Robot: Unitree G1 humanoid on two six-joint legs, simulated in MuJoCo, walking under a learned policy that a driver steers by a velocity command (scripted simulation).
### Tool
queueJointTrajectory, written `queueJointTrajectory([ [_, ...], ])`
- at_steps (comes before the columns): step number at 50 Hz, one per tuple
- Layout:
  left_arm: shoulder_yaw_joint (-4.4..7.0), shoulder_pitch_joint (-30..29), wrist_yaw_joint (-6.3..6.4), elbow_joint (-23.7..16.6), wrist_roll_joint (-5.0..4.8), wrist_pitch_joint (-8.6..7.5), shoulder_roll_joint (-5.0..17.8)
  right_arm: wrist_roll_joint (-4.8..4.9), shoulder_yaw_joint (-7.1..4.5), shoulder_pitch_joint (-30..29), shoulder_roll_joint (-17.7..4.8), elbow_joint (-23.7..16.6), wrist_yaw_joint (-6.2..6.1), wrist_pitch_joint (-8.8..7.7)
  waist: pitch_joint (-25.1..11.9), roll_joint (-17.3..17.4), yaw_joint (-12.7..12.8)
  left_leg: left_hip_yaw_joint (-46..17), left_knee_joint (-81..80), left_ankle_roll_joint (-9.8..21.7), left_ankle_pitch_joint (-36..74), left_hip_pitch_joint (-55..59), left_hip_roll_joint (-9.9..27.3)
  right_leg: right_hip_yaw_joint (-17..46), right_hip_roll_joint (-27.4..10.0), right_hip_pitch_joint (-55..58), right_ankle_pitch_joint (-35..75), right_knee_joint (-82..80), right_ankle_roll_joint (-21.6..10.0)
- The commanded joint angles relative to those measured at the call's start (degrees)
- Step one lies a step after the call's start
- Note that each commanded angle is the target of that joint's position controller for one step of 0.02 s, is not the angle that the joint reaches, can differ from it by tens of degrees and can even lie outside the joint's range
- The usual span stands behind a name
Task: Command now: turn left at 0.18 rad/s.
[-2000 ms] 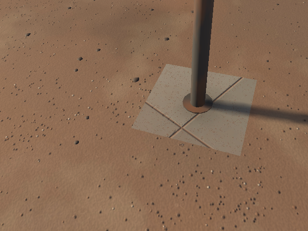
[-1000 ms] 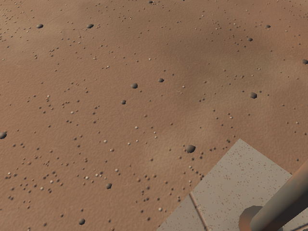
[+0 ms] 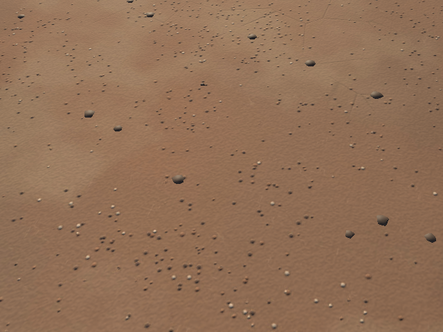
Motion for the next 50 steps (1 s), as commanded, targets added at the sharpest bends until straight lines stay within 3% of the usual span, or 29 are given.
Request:
queueJointTrajectory([
  [1, 2.82, -2.06, 0.24, -3.52, -0.79, -0.38, 11.24, 0.04, -1.28, 1.70, -4.27, -2.50, 0.31, -1.22, -9.34, -12.90, -0.43, 4.36, -16.06, 1.39, 7.07, 4.53, -0.57, 12.24, -11.51, 8.11, 13.75, -5.84, -11.44],
  [2, 2.54, -1.68, 0.26, -3.08, -1.32, -0.42, 10.69, -0.22, -1.23, 3.51, -3.76, -1.41, 0.47, -1.34, -9.18, -11.86, -1.66, 5.19, -24.57, 2.91, 13.48, 9.15, -1.03, 11.24, -10.94, 5.98, 14.45, -5.10, -10.06],
  [3, 2.20, 0.96, 0.22, -2.02, -1.47, -0.88, 9.78, -0.69, -1.15, 3.09, -4.73, -1.77, 0.47, -1.45, -9.49, -9.65, -1.30, 2.31, -27.62, 5.06, 19.60, 14.70, 1.06, 9.96, -10.16, 1.90, 12.61, -4.74, -6.85],
  [4, 1.54, 1.72, -0.05, -2.03, -0.11, -1.60, 7.80, -1.24, -1.46, 3.69, -7.62, -2.46, 0.17, -1.46, -11.40, -1.62, -0.41, -5.28, -26.40, 7.74, 28.46, 20.21, 8.28, 5.02, -6.86, -2.97, 6.11, 1.09, -2.79],
  [5, 0.52, 1.82, -0.18, -2.77, 0.77, -2.43, 4.11, -2.19, -1.38, 0.59, -8.43, -1.57, 0.35, -1.61, -10.71, 10.37, 2.14, -8.60, -24.31, 12.22, 26.25, 12.35, 11.89, -1.06, -1.86, -2.40, -5.54, -0.38, 0.88],
  [6, 0.67, -1.23, 0.01, -2.53, 1.53, -2.66, 6.00, -2.30, -0.31, -2.56, -4.04, -3.29, 0.77, -2.20, -8.79, 7.37, 0.19, -8.18, -25.56, 12.81, 18.82, 8.64, 10.67, -0.72, -2.57, 0.89, -3.96, -0.81, 2.82],
  [7, 0.78, -2.85, -0.12, -2.42, 1.56, -2.82, 6.27, -2.85, 0.21, -1.98, -2.60, -2.59, 0.90, -2.66, -7.79, 6.14, -0.34, -6.95, -25.76, 10.98, 14.56, 7.82, 8.60, -0.53, -2.44, 1.78, -0.41, -1.67, 3.18],
  [8, 0.77, -3.26, 0.02, -2.07, 1.44, -2.74, 6.26, -2.96, -0.14, -0.63, -4.01, -2.12, 0.78, -2.90, -6.96, 6.13, -0.87, -6.01, -25.86, 9.70, 13.32, 6.88, 6.96, -0.75, -2.39, 2.71, 1.41, -1.24, 3.35],
  [11, 0.98, -1.82, 0.05, -0.77, 0.92, -2.61, 7.09, -2.27, 0.14, 1.07, -3.76, -1.53, 0.35, -3.55, -4.42, 5.71, -0.68, -5.26, -25.28, 8.62, 17.58, 5.78, 5.99, -0.26, -3.07, 2.50, 3.95, -1.96, 3.33],
  [15, 1.02, -1.14, 0.24, 1.34, 0.74, -2.67, 7.10, -2.01, 0.27, 2.06, -3.15, -1.50, 0.06, -3.45, -4.38, 2.98, -0.89, -4.99, -24.76, 8.88, 20.07, 6.37, 5.39, -0.31, -3.45, 3.04, 5.17, -2.42, 3.64],
  [16, 0.97, -0.27, 0.60, 2.28, 1.38, -2.37, 7.55, -2.46, 0.60, 2.29, -2.66, -0.77, 0.52, -3.94, -4.99, 1.53, -0.93, -4.70, -24.16, 9.25, 20.16, 6.01, 5.35, -0.52, -3.21, 3.98, 5.71, -2.17, 4.12],
  [24, 0.96, 0.06, 1.94, 5.22, 0.74, -1.70, 7.92, -1.80, 0.71, 3.71, -2.46, 2.28, 1.03, -4.95, -6.76, 0.24, -0.96, -2.82, -22.27, 8.87, 27.60, 6.32, 3.83, -0.51, -3.37, 6.36, 9.43, -1.25, 4.11],
  [50, 0.81, 3.06, 3.71, 15.90, 0.34, 0.13, 6.54, -1.17, 1.45, 8.41, -1.66, 15.54, 0.22, -5.28, -3.93, -0.39, -0.86, 0.71, -22.73, 7.07, 23.85, 4.93, 1.40, -1.69, -2.08, 7.02, 8.79, -1.65, 3.14],
])
Keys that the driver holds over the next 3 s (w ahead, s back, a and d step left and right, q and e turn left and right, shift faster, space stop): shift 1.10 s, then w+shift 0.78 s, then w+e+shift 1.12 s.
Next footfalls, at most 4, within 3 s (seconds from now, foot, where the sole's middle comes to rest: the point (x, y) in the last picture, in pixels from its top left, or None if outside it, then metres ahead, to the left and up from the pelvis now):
0.06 left None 0.02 0.14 -0.78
1.40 right None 0.15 -0.15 -0.78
1.90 left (222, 267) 0.64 0.07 -0.78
2.38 right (291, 167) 1.05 -0.18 -0.78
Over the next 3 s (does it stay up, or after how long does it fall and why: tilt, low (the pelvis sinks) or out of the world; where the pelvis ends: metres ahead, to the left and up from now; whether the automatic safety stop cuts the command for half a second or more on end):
stays up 1.35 -0.27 -0.01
